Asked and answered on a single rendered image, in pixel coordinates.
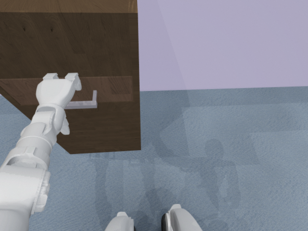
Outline left robot upper arm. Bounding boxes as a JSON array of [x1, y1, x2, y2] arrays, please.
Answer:
[[0, 165, 51, 231]]

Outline cabinet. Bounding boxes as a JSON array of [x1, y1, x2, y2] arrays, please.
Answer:
[[0, 0, 141, 154]]

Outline robot left thigh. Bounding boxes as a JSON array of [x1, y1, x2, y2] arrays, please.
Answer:
[[104, 216, 134, 231]]

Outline left robot forearm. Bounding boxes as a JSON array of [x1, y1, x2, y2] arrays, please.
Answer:
[[0, 103, 65, 173]]

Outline drawer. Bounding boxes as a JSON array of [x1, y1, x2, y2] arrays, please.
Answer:
[[0, 76, 133, 105]]

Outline handle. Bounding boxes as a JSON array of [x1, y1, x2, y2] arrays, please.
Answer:
[[65, 90, 97, 109]]

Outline left robot hand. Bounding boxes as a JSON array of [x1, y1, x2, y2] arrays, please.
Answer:
[[36, 73, 82, 135]]

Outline left robot shin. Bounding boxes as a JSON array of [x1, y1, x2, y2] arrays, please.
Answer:
[[117, 212, 128, 217]]

